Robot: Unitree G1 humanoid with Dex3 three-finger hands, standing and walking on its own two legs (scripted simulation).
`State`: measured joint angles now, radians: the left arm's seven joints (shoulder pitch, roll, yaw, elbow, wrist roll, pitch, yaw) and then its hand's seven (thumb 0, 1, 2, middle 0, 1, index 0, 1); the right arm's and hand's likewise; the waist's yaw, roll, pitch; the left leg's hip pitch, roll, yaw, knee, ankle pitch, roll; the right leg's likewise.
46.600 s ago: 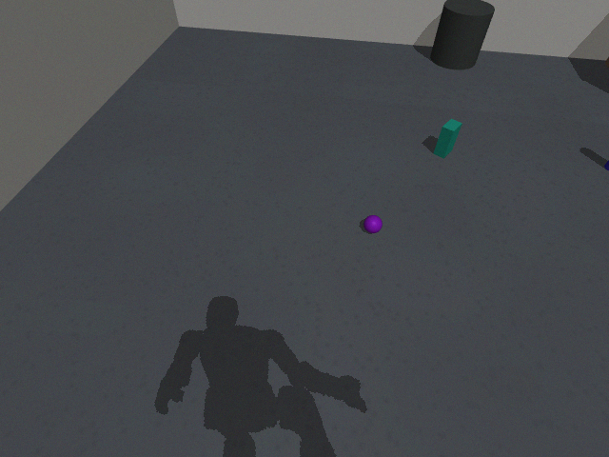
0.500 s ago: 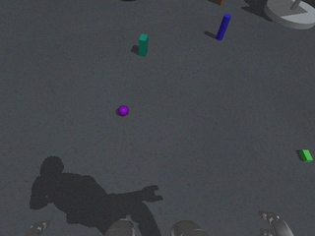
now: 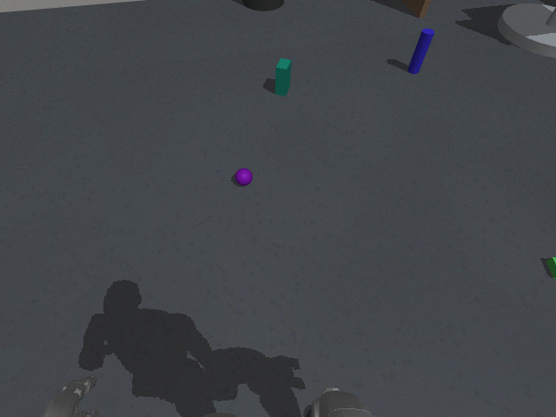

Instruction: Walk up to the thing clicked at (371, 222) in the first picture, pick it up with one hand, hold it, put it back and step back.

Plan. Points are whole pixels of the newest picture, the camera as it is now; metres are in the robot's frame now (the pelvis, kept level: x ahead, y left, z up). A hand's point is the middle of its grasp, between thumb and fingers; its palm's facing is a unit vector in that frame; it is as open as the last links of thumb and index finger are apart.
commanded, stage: step back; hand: left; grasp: from above
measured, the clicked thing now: (243, 176) +1.11 +0.18 -0.71
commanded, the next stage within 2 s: stand in 0.90 s
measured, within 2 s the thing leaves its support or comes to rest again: neither
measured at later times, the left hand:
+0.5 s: hand out of the picture +0.05 +0.26 -0.14, palm faces +0.03 -0.93 -0.37, open 7.4 cm
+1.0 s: hand out of the picture +0.12 +0.26 -0.14, palm faces +0.01 -0.93 -0.36, open 7.4 cm
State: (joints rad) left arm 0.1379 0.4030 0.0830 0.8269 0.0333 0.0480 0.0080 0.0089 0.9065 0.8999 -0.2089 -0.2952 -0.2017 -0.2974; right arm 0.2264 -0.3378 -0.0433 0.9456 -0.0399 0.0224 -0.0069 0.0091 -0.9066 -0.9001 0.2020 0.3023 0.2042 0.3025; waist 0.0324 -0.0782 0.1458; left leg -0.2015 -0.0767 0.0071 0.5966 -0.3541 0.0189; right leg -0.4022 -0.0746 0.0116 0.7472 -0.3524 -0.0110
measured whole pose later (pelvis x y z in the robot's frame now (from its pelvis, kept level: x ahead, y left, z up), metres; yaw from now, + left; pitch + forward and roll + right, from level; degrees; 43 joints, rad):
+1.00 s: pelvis +0.01 +0.00 +0.02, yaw +0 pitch -2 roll +0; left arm 0.07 0.36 0.02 1.06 0.00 0.00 0.01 0.01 0.91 0.90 -0.21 -0.29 -0.20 -0.30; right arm 0.08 -0.34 -0.03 1.06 -0.01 -0.02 0.01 0.01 -0.91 -0.90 0.20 0.30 0.20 0.30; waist 0.01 -0.01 0.08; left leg -0.16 0.00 0.00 0.52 -0.32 0.01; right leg -0.17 -0.04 0.01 0.51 -0.31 0.03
